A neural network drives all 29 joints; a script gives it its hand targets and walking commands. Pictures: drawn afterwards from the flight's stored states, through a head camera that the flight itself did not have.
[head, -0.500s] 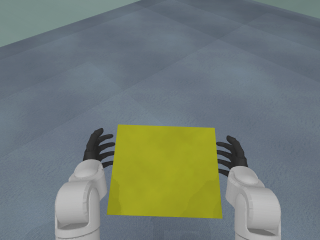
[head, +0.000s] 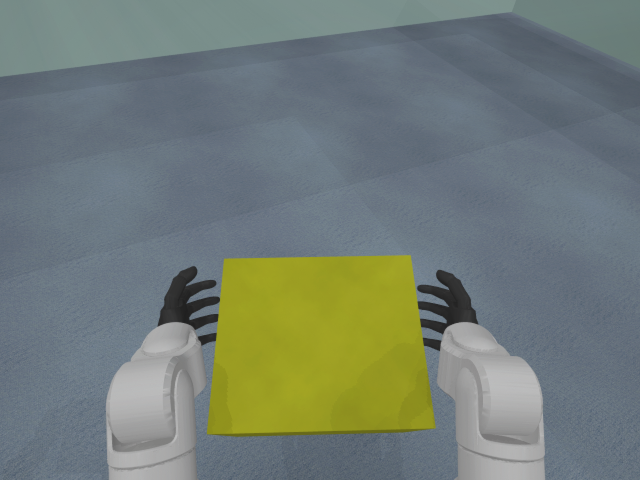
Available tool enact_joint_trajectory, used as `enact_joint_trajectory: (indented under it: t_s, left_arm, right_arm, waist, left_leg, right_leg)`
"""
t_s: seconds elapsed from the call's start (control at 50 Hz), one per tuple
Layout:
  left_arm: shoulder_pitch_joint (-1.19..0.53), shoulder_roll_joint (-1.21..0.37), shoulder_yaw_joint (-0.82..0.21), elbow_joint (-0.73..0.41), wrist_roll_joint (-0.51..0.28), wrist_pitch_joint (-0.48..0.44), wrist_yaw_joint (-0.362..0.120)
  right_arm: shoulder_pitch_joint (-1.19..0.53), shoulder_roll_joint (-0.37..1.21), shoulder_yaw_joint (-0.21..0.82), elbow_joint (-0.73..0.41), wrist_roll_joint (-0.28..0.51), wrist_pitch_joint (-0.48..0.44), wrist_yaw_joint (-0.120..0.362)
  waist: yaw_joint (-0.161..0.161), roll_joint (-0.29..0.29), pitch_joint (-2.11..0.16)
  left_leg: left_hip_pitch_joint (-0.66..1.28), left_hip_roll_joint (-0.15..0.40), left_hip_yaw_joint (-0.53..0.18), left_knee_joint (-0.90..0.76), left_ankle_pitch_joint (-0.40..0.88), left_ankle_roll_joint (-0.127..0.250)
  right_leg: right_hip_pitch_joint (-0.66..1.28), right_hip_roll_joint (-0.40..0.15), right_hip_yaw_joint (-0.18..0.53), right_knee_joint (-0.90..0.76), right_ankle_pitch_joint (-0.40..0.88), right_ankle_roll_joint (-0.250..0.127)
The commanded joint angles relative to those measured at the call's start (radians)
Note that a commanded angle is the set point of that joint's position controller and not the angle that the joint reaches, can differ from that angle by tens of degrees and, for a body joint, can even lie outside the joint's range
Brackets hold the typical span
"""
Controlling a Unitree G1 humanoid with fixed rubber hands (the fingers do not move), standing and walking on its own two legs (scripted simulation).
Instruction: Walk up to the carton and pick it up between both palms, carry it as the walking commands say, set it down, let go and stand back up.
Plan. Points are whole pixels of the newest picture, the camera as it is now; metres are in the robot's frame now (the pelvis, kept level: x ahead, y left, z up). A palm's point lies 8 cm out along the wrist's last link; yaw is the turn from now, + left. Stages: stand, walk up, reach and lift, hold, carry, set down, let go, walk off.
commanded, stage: carry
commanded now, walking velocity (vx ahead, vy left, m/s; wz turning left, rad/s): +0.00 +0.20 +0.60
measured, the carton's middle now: (319, 350) +0.30 +0.00 +0.01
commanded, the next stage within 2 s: none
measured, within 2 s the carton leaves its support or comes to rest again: neither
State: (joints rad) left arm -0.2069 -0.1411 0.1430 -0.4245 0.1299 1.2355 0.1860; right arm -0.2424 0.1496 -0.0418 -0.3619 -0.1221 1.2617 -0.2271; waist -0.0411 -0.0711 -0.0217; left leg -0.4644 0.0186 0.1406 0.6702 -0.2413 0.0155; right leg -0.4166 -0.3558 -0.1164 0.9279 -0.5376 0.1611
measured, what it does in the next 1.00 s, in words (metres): steps to the left, turning left: right foot, then left foot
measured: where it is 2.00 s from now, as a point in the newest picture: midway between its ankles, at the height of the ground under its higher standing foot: outside the picture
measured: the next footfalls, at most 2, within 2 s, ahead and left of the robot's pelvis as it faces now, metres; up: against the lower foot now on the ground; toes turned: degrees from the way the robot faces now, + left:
right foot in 0.34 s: +0.01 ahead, -0.01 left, +0.00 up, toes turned +0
left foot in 0.66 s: -0.08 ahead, +0.40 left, +0.00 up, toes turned +31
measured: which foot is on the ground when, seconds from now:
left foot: down 0.00-0.32, up 0.34-0.64, down 0.66-1.00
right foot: up 0.00-0.32, down 0.34-0.64, up 0.66-1.00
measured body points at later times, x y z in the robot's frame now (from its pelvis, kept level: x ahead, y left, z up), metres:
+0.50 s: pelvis -0.07 +0.13 +0.03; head -0.05 +0.12 +0.48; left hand +0.15 +0.36 +0.12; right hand +0.24 +0.06 +0.11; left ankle -0.09 +0.30 -0.63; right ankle -0.03 -0.01 -0.71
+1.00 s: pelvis -0.20 +0.29 +0.01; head -0.15 +0.29 +0.46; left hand -0.04 +0.58 +0.11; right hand +0.13 +0.31 +0.08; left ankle -0.12 +0.38 -0.71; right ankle -0.15 +0.20 -0.70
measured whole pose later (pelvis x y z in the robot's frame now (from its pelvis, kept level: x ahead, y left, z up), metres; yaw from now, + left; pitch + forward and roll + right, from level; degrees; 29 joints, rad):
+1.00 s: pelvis -0.20 +0.29 +0.01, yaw +33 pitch +4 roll +1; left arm -0.19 -0.14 0.09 -0.46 0.09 1.18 0.20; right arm -0.16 0.14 -0.05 -0.45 -0.13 1.22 -0.20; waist 0.02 0.05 0.01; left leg -0.49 -0.14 0.07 0.49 -0.07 0.13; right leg -0.44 -0.07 -0.12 0.81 -0.50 0.06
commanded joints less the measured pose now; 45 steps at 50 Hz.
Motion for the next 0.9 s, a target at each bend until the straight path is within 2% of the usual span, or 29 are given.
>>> enact_joint_trajectory:
  t_s: [0.0, 0.04, 0.1, 0.14, 0.2, 0.22, 0.26, 0.28, 0.3, 0.32, 0.34, 0.36, 0.38, 0.4, 0.44, 0.5, 0.54, 0.56, 0.58, 0.6, 0.62, 0.64, 0.66, 0.68, 0.72, 0.74, 0.8, 0.84, 0.88]
  left_arm:
    - [-0.405, -1.033, -0.773, -0.090, -0.459, -0.007, -0.257]
    - [-0.478, -1.100, -0.830, -0.167, -0.503, -0.032, -0.261]
    - [-0.454, -1.103, -0.830, -0.210, -0.514, -0.063, -0.257]
    - [-0.379, -1.087, -0.806, -0.170, -0.500, -0.066, -0.256]
    - [-0.269, -1.043, -0.773, -0.104, -0.469, -0.046, -0.256]
    - [-0.254, -1.030, -0.767, -0.100, -0.461, -0.041, -0.257]
    - [-0.237, -0.995, -0.743, -0.093, -0.436, -0.027, -0.254]
    - [-0.227, -0.982, -0.718, -0.095, -0.426, -0.023, -0.253]
    - [-0.229, -0.973, -0.694, -0.094, -0.417, -0.024, -0.252]
    - [-0.206, -0.984, -0.677, -0.084, -0.419, -0.025, -0.261]
    - [-0.209, -0.970, -0.659, -0.060, -0.406, -0.021, -0.263]
    - [-0.239, -0.985, -0.661, -0.053, -0.409, -0.018, -0.262]
    - [-0.293, -0.987, -0.661, -0.080, -0.419, -0.012, -0.265]
    - [-0.310, -0.975, -0.657, -0.081, -0.421, -0.003, -0.267]
    - [-0.333, -0.949, -0.684, -0.128, -0.436, 0.000, -0.260]
    - [-0.285, -0.906, -0.659, -0.115, -0.401, 0.013, -0.238]
    - [-0.228, -0.889, -0.633, -0.057, -0.369, 0.020, -0.232]
    - [-0.232, -0.893, -0.629, -0.045, -0.366, 0.021, -0.231]
    - [-0.230, -0.885, -0.630, -0.041, -0.362, 0.019, -0.231]
    - [-0.259, -0.894, -0.635, -0.042, -0.362, 0.018, -0.231]
    - [-0.262, -0.896, -0.640, -0.042, -0.361, 0.021, -0.234]
    - [-0.300, -0.909, -0.667, -0.040, -0.378, 0.018, -0.236]
    - [-0.319, -0.961, -0.686, -0.016, -0.393, 0.017, -0.238]
    - [-0.338, -1.006, -0.719, -0.036, -0.420, 0.008, -0.248]
    - [-0.430, -1.077, -0.792, -0.113, -0.479, -0.014, -0.258]
    - [-0.442, -1.103, -0.811, -0.139, -0.494, -0.025, -0.259]
    - [-0.445, -1.108, -0.817, -0.191, -0.511, -0.052, -0.259]
    - [-0.359, -1.083, -0.797, -0.153, -0.495, -0.051, -0.260]
    - [-0.272, -1.047, -0.764, -0.102, -0.468, -0.044, -0.263]
  right_arm:
    - [-0.329, 0.994, 0.522, -0.095, 0.392, -0.052, 0.293]
    - [-0.340, 1.040, 0.511, -0.142, 0.403, -0.081, 0.306]
    - [-0.333, 1.034, 0.524, -0.196, 0.408, -0.109, 0.304]
    - [-0.348, 1.005, 0.555, -0.249, 0.406, -0.116, 0.295]
    - [-0.282, 0.959, 0.578, -0.241, 0.384, -0.092, 0.287]
    - [-0.277, 0.952, 0.585, -0.234, 0.384, -0.082, 0.289]
    - [-0.276, 0.926, 0.601, -0.227, 0.383, -0.062, 0.288]
    - [-0.294, 0.922, 0.616, -0.230, 0.395, -0.054, 0.288]
    - [-0.296, 0.925, 0.637, -0.243, 0.409, -0.044, 0.285]
    - [-0.332, 0.936, 0.653, -0.253, 0.413, -0.041, 0.283]
    - [-0.400, 0.938, 0.660, -0.271, 0.422, -0.036, 0.285]
    - [-0.455, 0.932, 0.660, -0.292, 0.437, -0.034, 0.285]
    - [-0.430, 0.948, 0.652, -0.266, 0.433, -0.034, 0.282]
    - [-0.393, 0.946, 0.650, -0.238, 0.429, -0.029, 0.280]
    - [-0.332, 0.929, 0.621, -0.210, 0.408, -0.024, 0.279]
    - [-0.335, 0.922, 0.607, -0.171, 0.425, -0.013, 0.278]
    - [-0.368, 0.907, 0.612, -0.170, 0.433, -0.006, 0.280]
    - [-0.378, 0.917, 0.612, -0.162, 0.438, -0.003, 0.282]
    - [-0.355, 0.921, 0.607, -0.146, 0.435, -0.002, 0.284]
    - [-0.361, 0.930, 0.597, -0.141, 0.434, -0.003, 0.286]
    - [-0.345, 0.913, 0.579, -0.119, 0.420, -0.005, 0.285]
    - [-0.298, 0.922, 0.556, -0.075, 0.396, -0.008, 0.280]
    - [-0.345, 0.937, 0.545, -0.092, 0.399, -0.015, 0.284]
    - [-0.349, 0.954, 0.534, -0.119, 0.393, -0.034, 0.285]
    - [-0.363, 0.999, 0.518, -0.160, 0.400, -0.067, 0.297]
    - [-0.351, 1.008, 0.513, -0.184, 0.398, -0.082, 0.299]
    - [-0.337, 1.015, 0.528, -0.215, 0.401, -0.105, 0.300]
    - [-0.309, 0.986, 0.552, -0.229, 0.385, -0.103, 0.289]
    - [-0.282, 0.958, 0.579, -0.230, 0.376, -0.094, 0.284]
  waist:
    - [0.023, 0.384, -0.400]
    - [0.026, 0.341, -0.460]
    - [0.023, 0.213, -0.460]
    - [0.026, 0.163, -0.446]
    - [0.035, 0.172, -0.400]
    - [0.039, 0.204, -0.394]
    - [0.055, 0.270, -0.353]
    - [0.087, 0.269, -0.356]
    - [0.083, -0.181, -0.402]
    - [0.060, -0.346, -0.316]
    - [0.040, -0.277, -0.251]
    - [0.037, -0.134, -0.215]
    - [0.027, -0.047, -0.191]
    - [0.026, -0.032, -0.188]
    - [0.035, -0.055, -0.207]
    - [0.053, -0.184, -0.220]
    - [0.059, -0.271, -0.260]
    - [0.043, -0.252, -0.308]
    - [0.028, -0.206, -0.341]
    - [0.006, -0.071, -0.378]
    - [0.015, 0.279, -0.362]
    - [0.021, 0.340, -0.324]
    - [0.020, 0.316, -0.363]
    - [0.022, 0.325, -0.372]
    - [0.028, 0.361, -0.430]
    - [0.027, 0.335, -0.461]
    - [0.024, 0.231, -0.470]
    - [0.025, 0.176, -0.453]
    - [0.029, 0.153, -0.438]
  left_leg:
    - [0.489, 0.243, -0.325, -0.145, 0.879, 0.174]
    - [0.456, 0.177, -0.253, -0.156, 0.638, 0.143]
    - [0.412, 0.158, -0.307, -0.253, 0.302, 0.132]
    - [0.375, 0.145, -0.354, -0.313, 0.168, 0.123]
    - [0.297, 0.114, -0.361, -0.408, 0.093, 0.041]
    - [0.274, 0.099, -0.364, -0.451, 0.096, -0.007]
    - [0.081, 0.051, -0.314, -0.496, 0.251, -0.178]
    - [-0.064, -0.044, -0.182, -0.394, 0.324, -0.337]
    - [-0.090, -0.120, -0.100, 0.104, 0.048, -0.281]
    - [-0.193, -0.013, -0.230, 0.462, -0.212, -0.162]
    - [-0.276, 0.059, -0.304, 0.622, -0.236, -0.083]
    - [-0.264, 0.087, -0.303, 0.641, -0.190, -0.069]
    - [-0.282, 0.077, -0.263, 0.558, -0.125, -0.060]
    - [-0.296, 0.060, -0.198, 0.493, -0.128, -0.066]
    - [-0.171, 0.026, -0.076, 0.325, -0.120, -0.077]
    - [-0.058, -0.022, 0.078, 0.121, -0.177, -0.076]
    - [0.001, -0.037, 0.112, 0.032, -0.121, -0.065]
    - [0.072, -0.043, 0.113, -0.068, -0.054, -0.050]
    - [0.144, -0.064, 0.110, -0.177, 0.048, -0.045]
    - [0.292, -0.016, 0.009, -0.264, 0.154, -0.013]
    - [0.419, 0.253, -0.367, -0.262, 0.520, 0.075]
    - [0.434, 0.294, -0.442, -0.190, 0.844, 0.136]
    - [0.461, 0.298, -0.386, -0.149, 0.936, 0.175]
    - [0.454, 0.273, -0.380, -0.148, 0.900, 0.180]
    - [0.460, 0.203, -0.249, -0.131, 0.779, 0.160]
    - [0.455, 0.185, -0.237, -0.133, 0.679, 0.152]
    - [0.403, 0.170, -0.305, -0.206, 0.388, 0.152]
    - [0.345, 0.170, -0.355, -0.264, 0.232, 0.162]
    - [0.306, 0.166, -0.411, -0.324, 0.162, 0.138]
  right_leg:
    - [-0.343, 0.191, 0.062, 0.432, -0.120, -0.042]
    - [-0.270, 0.188, 0.064, 0.379, 0.022, -0.048]
    - [-0.197, 0.221, 0.045, 0.284, 0.097, -0.054]
    - [-0.148, 0.238, 0.046, 0.191, 0.106, -0.066]
    - [-0.018, 0.277, 0.003, -0.019, 0.084, -0.085]
    - [0.044, 0.301, -0.022, -0.101, 0.067, -0.095]
    - [0.320, 0.317, -0.073, -0.377, 0.004, -0.138]
    - [0.579, 0.263, -0.106, -0.634, 0.039, -0.196]
    - [0.610, -0.037, 0.185, -0.744, 0.197, -0.263]
    - [0.457, -0.274, 0.390, -0.664, 0.392, -0.326]
    - [0.318, -0.304, 0.364, -0.666, 0.441, -0.324]
    - [0.256, -0.249, 0.246, -0.653, 0.417, -0.280]
    - [0.299, -0.167, 0.127, -0.579, 0.492, -0.226]
    - [0.347, -0.131, 0.069, -0.532, 0.618, -0.206]
    - [0.291, -0.063, -0.057, -0.475, 0.735, -0.175]
    - [0.277, -0.056, -0.101, -0.447, 0.763, -0.145]
    - [0.304, -0.065, -0.124, -0.387, 0.778, -0.118]
    - [0.303, -0.056, -0.142, -0.326, 0.764, -0.095]
    - [0.288, -0.020, -0.165, -0.246, 0.718, -0.065]
    - [0.160, 0.031, -0.178, -0.083, 0.541, -0.036]
    - [-0.166, 0.152, -0.174, 0.158, -0.095, 0.001]
    - [-0.274, 0.177, -0.054, 0.308, -0.263, -0.006]
    - [-0.298, 0.179, 0.009, 0.366, -0.258, -0.023]
    - [-0.331, 0.186, 0.047, 0.394, -0.198, -0.029]
    - [-0.306, 0.182, 0.061, 0.352, -0.051, -0.044]
    - [-0.277, 0.185, 0.058, 0.318, 0.002, -0.045]
    - [-0.181, 0.212, 0.055, 0.219, 0.068, -0.055]
    - [-0.120, 0.228, 0.055, 0.146, 0.078, -0.069]
    - [-0.059, 0.251, 0.052, 0.044, 0.060, -0.082]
